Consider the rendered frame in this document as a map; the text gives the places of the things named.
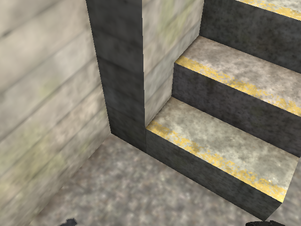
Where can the stairs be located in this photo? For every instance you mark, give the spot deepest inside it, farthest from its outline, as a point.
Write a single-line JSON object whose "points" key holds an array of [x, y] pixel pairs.
{"points": [[233, 121]]}

